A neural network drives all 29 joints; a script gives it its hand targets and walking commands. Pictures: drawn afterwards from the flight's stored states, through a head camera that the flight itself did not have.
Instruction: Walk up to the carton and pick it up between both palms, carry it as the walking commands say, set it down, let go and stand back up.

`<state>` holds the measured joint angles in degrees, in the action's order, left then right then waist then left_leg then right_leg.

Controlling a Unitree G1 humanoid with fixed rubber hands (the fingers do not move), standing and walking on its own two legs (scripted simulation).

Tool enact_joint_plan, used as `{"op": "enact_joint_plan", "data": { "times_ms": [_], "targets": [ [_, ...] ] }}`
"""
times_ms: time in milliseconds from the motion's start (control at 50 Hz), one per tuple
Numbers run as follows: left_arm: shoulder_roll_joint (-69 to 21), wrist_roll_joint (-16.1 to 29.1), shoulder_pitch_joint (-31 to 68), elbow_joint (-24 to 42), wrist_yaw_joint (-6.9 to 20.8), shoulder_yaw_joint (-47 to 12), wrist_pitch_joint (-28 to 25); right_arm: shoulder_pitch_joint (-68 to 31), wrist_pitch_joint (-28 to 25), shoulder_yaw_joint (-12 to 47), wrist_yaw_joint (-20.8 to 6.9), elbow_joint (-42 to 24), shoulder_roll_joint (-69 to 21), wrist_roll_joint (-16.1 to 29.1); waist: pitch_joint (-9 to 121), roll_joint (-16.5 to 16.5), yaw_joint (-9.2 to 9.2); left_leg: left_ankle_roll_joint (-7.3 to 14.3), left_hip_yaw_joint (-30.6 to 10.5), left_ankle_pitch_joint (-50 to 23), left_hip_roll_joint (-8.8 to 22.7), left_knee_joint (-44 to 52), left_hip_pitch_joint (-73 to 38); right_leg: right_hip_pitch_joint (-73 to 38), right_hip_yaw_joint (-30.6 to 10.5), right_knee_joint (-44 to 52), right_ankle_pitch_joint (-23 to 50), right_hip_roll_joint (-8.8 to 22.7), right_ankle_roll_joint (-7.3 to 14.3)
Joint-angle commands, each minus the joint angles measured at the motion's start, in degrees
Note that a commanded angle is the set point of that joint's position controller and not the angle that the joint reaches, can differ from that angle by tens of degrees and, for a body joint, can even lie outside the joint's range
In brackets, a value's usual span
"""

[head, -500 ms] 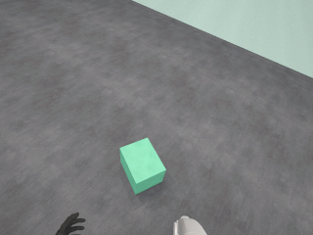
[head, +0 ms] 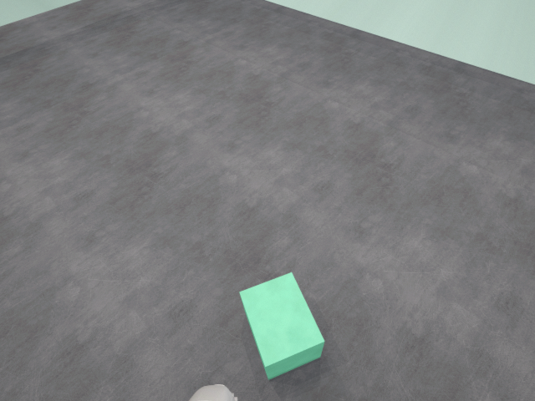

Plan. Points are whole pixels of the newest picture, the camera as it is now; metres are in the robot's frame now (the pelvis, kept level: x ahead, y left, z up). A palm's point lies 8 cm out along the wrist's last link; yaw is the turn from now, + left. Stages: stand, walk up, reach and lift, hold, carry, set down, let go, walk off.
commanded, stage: walk up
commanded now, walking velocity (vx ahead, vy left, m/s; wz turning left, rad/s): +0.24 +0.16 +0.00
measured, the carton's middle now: (280, 325) +0.46 +0.03 -0.69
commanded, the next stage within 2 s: none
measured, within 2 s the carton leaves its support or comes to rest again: neither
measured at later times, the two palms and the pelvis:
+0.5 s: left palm out of the picture +0.05 +0.29 -0.15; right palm out of the picture +0.11 -0.17 -0.14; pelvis +0.06 +0.06 +0.00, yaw +0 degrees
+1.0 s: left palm out of the picture +0.11 +0.22 -0.14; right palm out of the picture +0.03 -0.36 -0.12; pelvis +0.04 -0.05 -0.01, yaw +11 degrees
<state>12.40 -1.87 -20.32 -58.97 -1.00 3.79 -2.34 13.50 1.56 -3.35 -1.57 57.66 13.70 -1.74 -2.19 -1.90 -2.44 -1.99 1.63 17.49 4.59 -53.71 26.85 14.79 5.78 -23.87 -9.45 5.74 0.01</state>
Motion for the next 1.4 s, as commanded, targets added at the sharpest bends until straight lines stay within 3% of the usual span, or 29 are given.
{"op": "enact_joint_plan", "data": {
  "times_ms": [0, 40, 80, 100, 140, 160, 180, 220, 340, 380, 420, 600, 620, 640, 660, 680, 760, 900, 960, 1000, 1020, 1040, 1060, 1100, 1160, 1260, 1300, 1340, 1380],
  "targets": [
    [8.0, -0.1, -0.3, 2.6, -0.1, 1.2, -0.4, 0.6, -0.1, 0.9, -0.8, -1.9, 0.1, 0.4, -0.6, 14.3, 1.07, -0.5, 1.4, -2.9, -0.1, 9.3, -2.5, 2.2, -8.8, 14.2, -4.5, 10.6, 5.4],
    [6.7, -0.1, 0.6, 2.8, 0.5, 0.4, -0.4, -0.6, -1.0, 1.3, -0.4, -1.9, -0.2, 0.9, -0.6, 16.1, 0.75, -0.6, 2.9, -4.6, -1.2, 16.2, -8.1, 3.3, -6.3, 14.6, -4.8, 8.3, 6.4],
    [7.2, 0.9, 0.1, 1.3, 0.2, -0.2, 0.5, -0.1, -2.1, 1.1, 1.3, -2.4, 0.9, 1.4, 0.6, 13.2, 1.94, -0.8, 3.4, -7.7, -2.9, 24.8, -11.5, -1.9, -3.6, 7.0, 17.7, 5.7, 6.5],
    [7.5, 1.2, -0.9, 0.7, 0.3, 0.0, 0.7, 2.0, -2.5, 0.8, 2.0, -1.9, 1.2, 1.6, 2.6, 11.6, 2.61, -0.3, 4.8, -10.9, -3.1, 30.1, -14.9, -2.6, -2.8, 3.8, 20.6, 5.5, 5.5],
    [3.4, 1.0, -4.5, 0.1, 0.2, -0.8, 1.1, 5.5, -3.3, -0.2, 2.9, -0.9, 5.0, 0.8, 5.5, 3.3, 2.55, 0.6, -0.8, -19.5, 4.2, 32.9, -22.5, 0.1, -2.2, -2.9, 6.3, 2.2, 1.5],
    [-0.3, 1.0, -7.1, 0.6, 0.0, -1.9, 1.8, 3.7, -3.3, -0.7, 2.9, -2.0, 8.5, 0.7, 4.8, -8.5, 1.49, 3.3, -11.2, -25.7, 12.7, 36.0, -21.1, 4.7, -0.6, -5.9, -10.6, -2.7, -1.3],
    [0.6, 1.5, -6.6, 0.3, -0.5, -1.8, 3.1, 2.2, -2.5, -0.6, 2.7, -2.2, 8.4, 1.3, 4.0, -11.8, 2.85, 7.0, -12.8, -17.5, 13.3, 39.5, -17.9, 3.3, -1.8, -7.3, -15.5, -3.1, -1.3],
    [1.9, 1.5, -4.8, 0.1, -0.5, -1.7, 4.3, -1.8, -1.8, 0.1, 3.0, -2.1, 5.5, 1.1, 1.0, -10.6, 1.57, 7.5, -10.7, -10.0, 9.6, 40.6, -15.6, 2.6, -3.2, -10.2, -13.3, -3.6, -1.1],
    [1.0, 1.1, -5.3, -1.5, -1.1, -1.9, 3.2, -3.3, -1.5, 0.2, 3.5, -0.8, 3.1, 1.5, 2.1, -7.2, 0.51, 6.7, -7.2, -9.0, 6.5, 37.2, -13.4, -4.4, -3.9, -0.1, -2.9, -2.6, 0.3],
    [1.8, 1.1, -2.5, -1.7, -0.9, -2.1, 2.8, -2.9, -1.1, 0.6, 3.4, -0.2, 1.4, 1.7, -0.6, -0.8, 1.36, 4.9, -5.4, -2.6, 3.3, 36.7, -11.7, -3.6, -8.1, 3.8, 0.6, 0.0, 1.4],
    [1.9, 1.0, 0.1, -2.1, -0.7, -2.3, 2.4, -0.8, -1.3, 0.8, 3.4, 1.2, 0.6, 1.7, -1.2, 4.8, 2.20, 3.6, -3.9, -6.2, 1.7, 35.5, -14.4, -2.3, -9.8, 6.4, 1.0, 1.1, 1.6],
    [0.8, 1.3, 0.3, -4.1, -1.0, -2.5, 1.7, 2.0, -2.3, 0.8, 3.4, 4.7, 0.2, 1.7, -1.0, 2.6, 2.12, 3.3, -4.0, -9.7, 2.3, 38.1, -17.5, -4.5, -7.6, 6.7, 0.9, 0.5, 0.8],
    [3.1, 0.0, 2.1, -1.2, -0.9, -2.4, 1.8, 3.1, -1.4, -0.7, 3.7, 4.1, 1.5, 0.8, -2.5, 2.0, 3.11, 2.9, -4.6, -8.9, 3.5, 36.1, -17.4, -1.7, -5.2, 3.9, -0.6, 0.1, -0.2],
    [10.2, -0.8, 5.6, 0.8, 0.4, 1.9, 5.2, 13.5, 0.2, -3.6, 5.9, 4.7, 12.9, 0.3, -4.7, 4.3, 6.36, 8.7, -27.9, -7.7, 18.2, 41.7, -23.6, 12.2, 1.6, -14.5, -17.4, -7.1, -2.8],
    [8.0, -1.6, 5.7, 3.1, 1.2, 2.3, 6.9, 18.8, 0.7, -5.2, 7.4, 5.7, 16.5, 0.0, -4.5, 3.2, 7.55, 11.2, -36.8, -11.3, 25.9, 41.8, -23.7, 20.5, -8.6, -28.4, -20.3, -4.9, -3.1],
    [6.5, -1.5, 5.5, 3.9, 1.0, 2.2, 7.2, 15.7, 0.3, -5.0, 7.6, 4.8, 14.9, -0.3, -2.6, 4.1, 6.17, 10.6, -31.3, -10.4, 24.6, 41.1, -20.1, 21.1, -11.0, -35.3, -17.0, -3.7, -2.8],
    [3.7, -1.6, 4.9, 7.9, 1.8, 2.0, 7.2, 7.6, -0.6, -3.3, 6.1, 0.8, 8.7, -0.3, 1.2, -7.8, 4.57, 8.5, -19.8, -5.4, 13.7, 40.2, -11.3, 17.9, -8.9, -44.9, -8.1, -4.2, -3.0],
    [4.3, -0.2, 10.2, 14.3, 3.2, 0.6, 7.9, 10.3, 0.3, -4.5, 4.9, -1.9, 13.7, -0.6, 2.2, -16.3, 5.81, 6.6, -19.9, -9.9, 10.7, 38.2, -11.7, 12.5, -6.6, -28.0, -13.5, -5.3, -2.4],
    [4.9, 0.9, 5.9, 14.8, 3.1, 0.7, 7.4, 5.6, 1.0, -4.6, 4.6, -4.6, 15.0, -0.4, 3.9, -18.0, 3.32, 5.0, -19.6, -6.6, 9.9, 37.3, -5.5, 0.4, -5.7, -16.2, -13.6, -5.9, -1.8],
    [4.9, 1.1, -3.6, 12.2, 2.4, 0.6, 6.7, 1.4, 1.4, -3.7, 4.6, -5.7, 13.1, -0.4, 6.0, -12.5, -1.83, 3.5, -16.6, 7.8, 5.0, 32.3, 1.4, -12.4, -4.6, -3.3, -6.8, -4.8, -1.4],
    [7.8, 0.4, -5.8, 11.4, 1.9, 1.0, 6.3, 4.3, 1.5, -2.3, 4.8, -5.5, 8.8, -0.4, 5.3, 3.2, -2.84, 2.2, -9.6, 18.6, -1.9, 18.2, 6.1, -15.2, -7.7, 3.9, -6.3, -0.2, -1.5],
    [13.7, -0.3, -2.9, 13.1, 1.9, 1.8, 5.6, 6.7, 2.1, -0.7, 5.3, -7.7, 3.8, -1.2, 1.8, 18.6, 0.05, 0.3, -5.8, 22.3, -7.4, -1.0, 11.1, -4.1, -20.6, 12.2, -18.1, 11.9, -0.9],
    [15.8, 0.3, 3.0, 15.7, 2.0, 2.4, 5.7, 1.2, 2.7, -1.5, 5.5, -9.6, 5.4, -0.9, -0.5, 24.9, 0.66, -0.8, -4.2, 18.8, -5.0, -9.3, 8.2, 8.8, -25.9, 17.1, -25.1, 15.2, 3.2],
    [11.3, 0.2, 10.0, 16.8, 0.9, 1.1, 4.8, 2.7, 2.8, -2.6, 3.6, -7.2, 7.6, -1.0, -3.8, 13.8, 4.80, 0.2, -5.1, 8.0, -4.6, -17.6, 6.9, 10.5, -19.2, 15.6, -26.4, 9.6, 4.1],
    [6.7, 0.3, 6.7, 14.5, -0.3, 0.1, 3.0, 5.1, 2.5, -2.2, 2.5, -5.5, 6.5, -0.7, -0.8, 10.5, 4.30, 0.1, -3.2, 4.6, -4.7, -16.8, 6.4, 0.5, -12.8, 9.4, -3.3, 6.1, 6.4],
    [7.5, 0.1, -4.4, 9.4, -1.5, -0.8, 0.3, -1.7, 2.7, -1.1, 1.9, -6.8, 4.3, 0.2, 2.3, 6.9, 0.34, 0.1, -5.7, 5.6, -4.2, -2.3, 6.2, -14.9, -19.6, 7.2, 18.1, 13.0, 7.2],
    [14.0, 0.9, -10.8, 7.8, -3.3, 0.9, 0.6, -2.7, 3.8, -2.0, 0.6, -7.0, 6.8, 0.0, 1.5, 1.5, -0.27, -1.2, -8.0, 7.0, -3.5, -7.1, 10.1, -19.5, -26.0, 3.0, 33.7, 20.9, 3.4],
    [12.7, 1.4, -11.4, 7.6, -3.5, 0.6, 0.7, -3.4, 3.7, -1.2, -0.4, -7.2, 6.0, 0.0, 2.5, 6.3, 0.21, -1.4, -8.3, 5.4, -3.6, -8.9, 7.9, -18.0, -21.3, 1.8, 39.8, 18.5, 0.0],
    [8.3, 1.2, -7.4, 8.2, -2.2, -0.7, 0.5, -4.5, 3.6, -0.4, -0.2, -6.9, 3.8, 0.5, 2.9, 13.2, 0.96, -0.5, -5.9, 3.0, -4.9, -6.0, 2.5, -12.9, -15.0, 4.6, 31.1, 11.5, 1.4]
  ]
}}
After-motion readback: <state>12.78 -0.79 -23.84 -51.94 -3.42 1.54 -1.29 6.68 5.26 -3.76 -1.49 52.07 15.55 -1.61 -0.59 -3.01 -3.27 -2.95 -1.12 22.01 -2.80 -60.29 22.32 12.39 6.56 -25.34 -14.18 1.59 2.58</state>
